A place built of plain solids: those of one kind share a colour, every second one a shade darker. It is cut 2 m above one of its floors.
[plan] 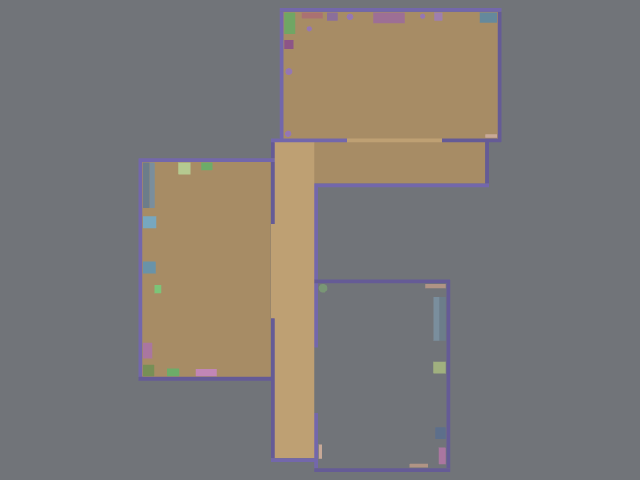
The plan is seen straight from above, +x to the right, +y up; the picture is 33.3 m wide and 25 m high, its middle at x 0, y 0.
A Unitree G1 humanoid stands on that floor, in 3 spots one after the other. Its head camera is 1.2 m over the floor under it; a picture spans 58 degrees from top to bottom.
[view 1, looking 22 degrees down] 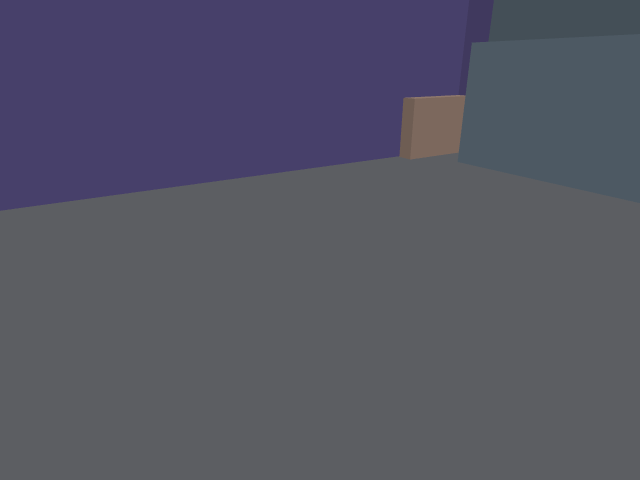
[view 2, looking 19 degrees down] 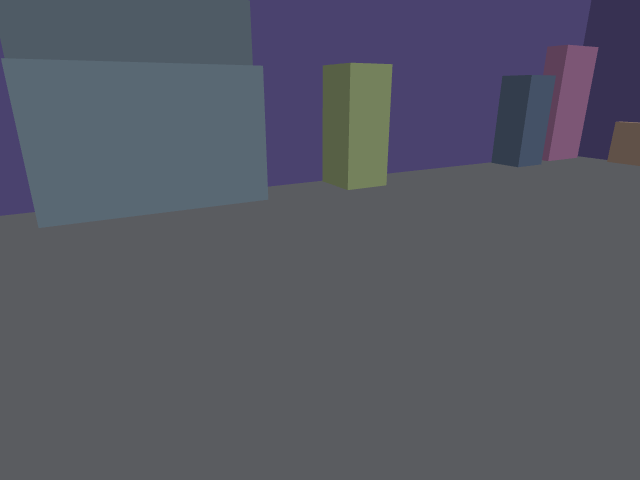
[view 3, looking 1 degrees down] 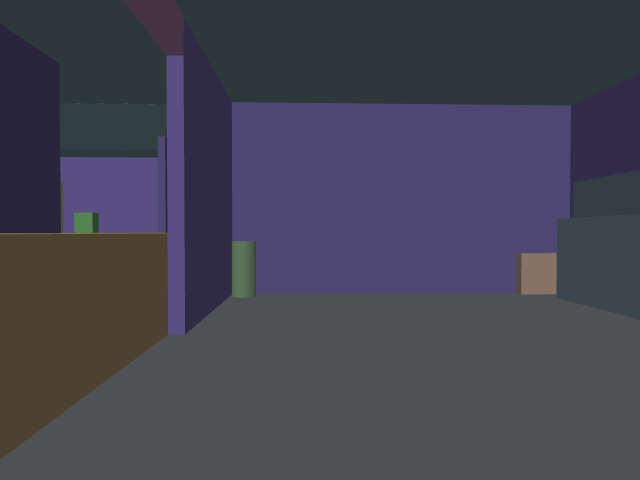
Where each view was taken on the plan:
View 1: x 1.31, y -6.87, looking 58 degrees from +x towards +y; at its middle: ground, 3.20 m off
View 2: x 1.31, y -3.39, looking -29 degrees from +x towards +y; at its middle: ground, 3.69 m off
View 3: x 1.31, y -10.72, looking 88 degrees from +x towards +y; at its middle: wall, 8.47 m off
